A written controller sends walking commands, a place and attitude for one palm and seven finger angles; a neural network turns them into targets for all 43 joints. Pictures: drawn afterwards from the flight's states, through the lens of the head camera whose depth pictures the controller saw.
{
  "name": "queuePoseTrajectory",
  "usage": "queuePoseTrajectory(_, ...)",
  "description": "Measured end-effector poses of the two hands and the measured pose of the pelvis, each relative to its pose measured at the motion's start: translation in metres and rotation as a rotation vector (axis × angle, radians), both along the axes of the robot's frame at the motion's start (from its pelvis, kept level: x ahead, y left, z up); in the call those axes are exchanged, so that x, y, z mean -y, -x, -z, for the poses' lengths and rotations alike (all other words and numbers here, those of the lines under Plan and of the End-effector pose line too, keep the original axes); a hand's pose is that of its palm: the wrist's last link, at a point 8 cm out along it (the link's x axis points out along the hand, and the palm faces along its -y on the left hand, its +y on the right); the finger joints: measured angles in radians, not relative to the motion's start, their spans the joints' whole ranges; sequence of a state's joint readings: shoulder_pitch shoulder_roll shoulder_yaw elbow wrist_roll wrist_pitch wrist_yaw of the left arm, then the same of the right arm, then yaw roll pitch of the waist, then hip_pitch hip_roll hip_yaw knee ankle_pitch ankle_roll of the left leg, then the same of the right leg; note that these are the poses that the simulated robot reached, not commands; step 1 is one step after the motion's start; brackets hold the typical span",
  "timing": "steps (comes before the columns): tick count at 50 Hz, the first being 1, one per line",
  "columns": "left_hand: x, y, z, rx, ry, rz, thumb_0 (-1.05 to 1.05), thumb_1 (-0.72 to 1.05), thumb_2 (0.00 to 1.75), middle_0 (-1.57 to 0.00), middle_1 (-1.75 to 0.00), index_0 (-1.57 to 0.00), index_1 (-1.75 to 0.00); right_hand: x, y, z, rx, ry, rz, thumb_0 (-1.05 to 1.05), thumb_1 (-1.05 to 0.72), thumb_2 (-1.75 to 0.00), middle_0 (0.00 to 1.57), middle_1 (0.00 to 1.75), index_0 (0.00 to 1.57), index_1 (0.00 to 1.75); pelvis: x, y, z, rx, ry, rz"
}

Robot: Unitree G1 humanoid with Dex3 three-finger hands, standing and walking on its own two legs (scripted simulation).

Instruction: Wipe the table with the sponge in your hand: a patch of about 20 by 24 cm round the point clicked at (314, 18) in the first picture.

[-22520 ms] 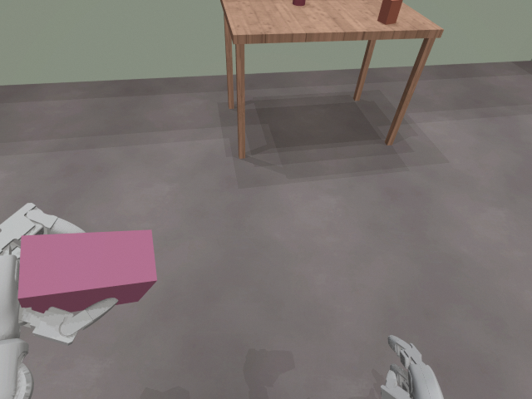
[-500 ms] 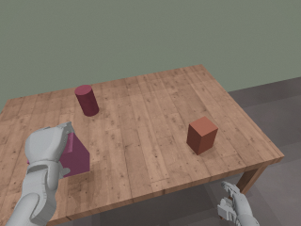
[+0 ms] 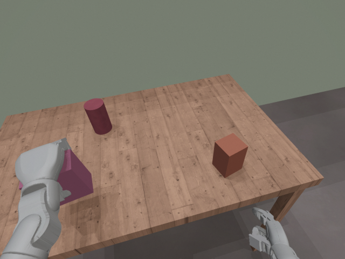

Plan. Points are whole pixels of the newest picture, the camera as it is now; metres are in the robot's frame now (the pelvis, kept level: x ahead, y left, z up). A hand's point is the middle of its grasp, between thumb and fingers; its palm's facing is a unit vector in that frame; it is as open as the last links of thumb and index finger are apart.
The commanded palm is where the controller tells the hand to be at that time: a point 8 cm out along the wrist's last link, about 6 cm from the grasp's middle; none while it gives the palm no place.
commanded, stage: lower the sponge onto the table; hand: left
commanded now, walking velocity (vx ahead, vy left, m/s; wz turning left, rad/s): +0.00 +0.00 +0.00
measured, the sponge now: (64, 183) +0.25 +0.32 +0.04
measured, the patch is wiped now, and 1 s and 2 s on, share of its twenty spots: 0.00 0.00 0.05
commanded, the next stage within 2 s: wipe forward along the first lane in 1.12 s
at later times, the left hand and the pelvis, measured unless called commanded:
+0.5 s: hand (62, 182) +0.23 +0.30 +0.07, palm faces +0.05 -0.11 -0.99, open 10.0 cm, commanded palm +0.20 +0.28 +0.12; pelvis +0.00 +0.00 +0.00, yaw +1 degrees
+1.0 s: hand (71, 197) +0.22 +0.29 +0.03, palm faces -0.11 -0.14 -0.98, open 10.0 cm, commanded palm +0.20 +0.29 +0.10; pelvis +0.00 +0.00 +0.00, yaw +1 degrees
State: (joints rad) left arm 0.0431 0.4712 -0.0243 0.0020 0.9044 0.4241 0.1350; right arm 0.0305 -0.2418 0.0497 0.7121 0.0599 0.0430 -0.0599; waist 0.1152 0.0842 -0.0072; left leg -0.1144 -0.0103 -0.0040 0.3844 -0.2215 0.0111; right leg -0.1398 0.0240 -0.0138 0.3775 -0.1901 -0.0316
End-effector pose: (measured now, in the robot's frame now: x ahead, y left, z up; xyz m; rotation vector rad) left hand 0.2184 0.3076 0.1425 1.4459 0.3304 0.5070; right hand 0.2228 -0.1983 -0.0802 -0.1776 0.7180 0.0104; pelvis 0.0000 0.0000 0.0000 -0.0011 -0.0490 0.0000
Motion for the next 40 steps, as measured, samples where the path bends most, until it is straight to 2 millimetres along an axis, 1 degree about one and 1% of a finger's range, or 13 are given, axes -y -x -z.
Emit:
queuePoseTrajectory(2, -0.004, 0.001, 0.006, -0.058, 0.037, -0.044, 0.0, -0.49, 1.03, -0.73, -1.32, -0.74, -1.32, 0.002, 0.0, 0.0, 0.0, -0.001, -0.003, 0.01, -0.91, -0.9, 0.2, 0.3, 0.24, 0.32, -0.001, 0.001, 0.0, -0.003, -0.001, -0.008)
queuePoseTrajectory(4, 0.0, 0.002, 0.019, -0.14, 0.072, -0.037, -0.01, -0.49, 1.03, -0.72, -1.33, -0.74, -1.33, 0.003, -0.001, 0.001, 0.003, 0.004, -0.01, 0.01, -0.91, -0.9, 0.2, 0.3, 0.25, 0.32, -0.003, 0.001, 0.0, -0.007, -0.001, -0.016)
queuePoseTrajectory(8, 0.024, 0.006, 0.046, -0.266, 0.121, 0.104, -0.01, -0.49, 1.03, -0.73, -1.33, -0.74, -1.33, 0.003, -0.001, 0.001, 0.013, 0.03, -0.022, 0.01, -0.91, -0.9, 0.2, 0.3, 0.24, 0.32, -0.005, 0.002, 0.001, -0.012, 0.0, -0.018)
queuePoseTrajectory(10, 0.039, 0.007, 0.05, -0.262, 0.115, 0.207, -0.01, -0.49, 1.03, -0.73, -1.33, -0.74, -1.33, 0.002, 0.0, 0.0, 0.016, 0.048, -0.027, 0.01, -0.91, -0.9, 0.2, 0.3, 0.24, 0.32, -0.006, 0.002, 0.001, -0.011, 0.001, -0.013)
queuePoseTrajectory(13, 0.051, 0.008, 0.041, -0.172, 0.054, 0.309, -0.01, -0.48, 1.03, -0.73, -1.32, -0.75, -1.32, 0.0, 0.0, 0.0, 0.018, 0.057, -0.021, 0.01, -0.91, -0.9, 0.2, 0.3, 0.22, 0.31, -0.005, -0.001, 0.001, -0.01, 0.003, 0.0)
queuePoseTrajectory(15, 0.049, 0.008, 0.029, -0.094, 0.005, 0.306, -0.01, -0.48, 1.03, -0.73, -1.32, -0.75, -1.32, -0.001, 0.001, 0.0, 0.016, 0.046, -0.012, 0.01, -0.91, -0.9, 0.2, 0.3, 0.22, 0.3, -0.005, -0.002, 0.001, -0.01, 0.004, 0.01)
queuePoseTrajectory(18, 0.034, 0.005, 0.013, 0.005, -0.025, 0.205, -0.01, -0.49, 1.03, -0.73, -1.32, -0.75, -1.32, -0.002, 0.001, 0.0, 0.011, 0.019, 0.002, 0.01, -0.91, -0.9, 0.2, 0.3, 0.21, 0.3, -0.004, -0.003, 0.001, -0.009, 0.004, 0.012)
queuePoseTrajectory(21, 0.015, 0.003, 0.006, 0.025, 0.001, 0.062, -0.01, -0.49, 1.03, -0.73, -1.33, -0.75, -1.32, 0.0, 0.0, -0.001, 0.003, 0.002, 0.005, 0.01, -0.91, -0.9, 0.2, 0.3, 0.22, 0.31, -0.003, -0.002, 0.001, -0.005, 0.001, 0.006)
queuePoseTrajectory(25, 0.008, 0.006, 0.018, -0.079, 0.068, -0.027, -0.01, -0.48, 1.03, -0.73, -1.33, -0.74, -1.33, 0.003, -0.001, -0.001, -0.002, 0.004, -0.004, 0.01, -0.91, -0.9, 0.2, 0.3, 0.23, 0.32, -0.003, 0.001, 0.0, -0.004, -0.001, -0.009)
queuePoseTrajectory(30, 0.029, 0.01, 0.049, -0.246, 0.115, 0.088, -0.01, -0.48, 1.03, -0.73, -1.33, -0.74, -1.33, 0.003, -0.001, 0.0, 0.006, 0.03, -0.022, 0.01, -0.91, -0.9, 0.2, 0.3, 0.23, 0.31, -0.004, 0.004, 0.001, -0.007, -0.001, -0.017)
queuePoseTrajectory(32, 0.039, 0.01, 0.055, -0.259, 0.101, 0.167, -0.01, -0.48, 1.03, -0.73, -1.33, -0.74, -1.33, 0.003, 0.0, -0.001, 0.011, 0.044, -0.026, 0.01, -0.91, -0.9, 0.2, 0.3, 0.23, 0.31, -0.003, 0.004, 0.001, -0.008, -0.001, -0.013)
queuePoseTrajectory(36, 0.046, 0.01, 0.046, -0.168, 0.035, 0.256, -0.01, -0.48, 1.03, -0.73, -1.33, -0.75, -1.33, 0.001, 0.001, -0.001, 0.016, 0.047, -0.018, 0.01, -0.91, -0.9, 0.2, 0.3, 0.22, 0.3, -0.001, 0.002, 0.002, -0.008, 0.002, 0.002)
queuePoseTrajectory(40, 0.035, 0.008, 0.03, -0.062, -0.01, 0.191, -0.01, -0.48, 1.03, -0.73, -1.32, -0.75, -1.32, 0.0, 0.001, 0.001, 0.009, 0.019, -0.005, 0.01, -0.91, -0.9, 0.2, 0.3, 0.21, 0.3, 0.0, 0.0, 0.001, -0.012, 0.002, 0.006)
